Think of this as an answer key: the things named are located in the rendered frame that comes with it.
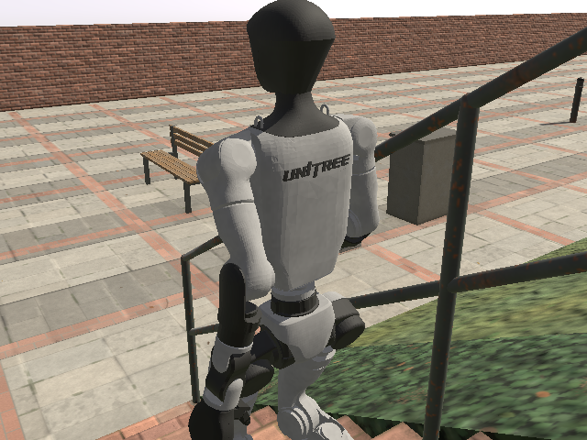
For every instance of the left robot forearm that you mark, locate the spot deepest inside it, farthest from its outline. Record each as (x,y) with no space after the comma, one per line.
(230,356)

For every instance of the robot head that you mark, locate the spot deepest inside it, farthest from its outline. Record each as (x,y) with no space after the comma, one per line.
(289,41)

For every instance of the right robot upper arm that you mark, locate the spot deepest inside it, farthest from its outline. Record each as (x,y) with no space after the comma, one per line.
(363,209)

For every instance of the left robot upper arm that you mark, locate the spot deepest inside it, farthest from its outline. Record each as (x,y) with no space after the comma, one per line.
(224,170)

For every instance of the right robot shin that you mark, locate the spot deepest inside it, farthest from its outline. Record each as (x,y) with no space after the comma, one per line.
(329,428)

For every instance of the right robot forearm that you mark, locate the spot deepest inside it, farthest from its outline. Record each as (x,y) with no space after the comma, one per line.
(352,241)

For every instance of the left robot hand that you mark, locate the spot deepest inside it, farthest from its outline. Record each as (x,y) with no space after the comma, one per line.
(207,423)

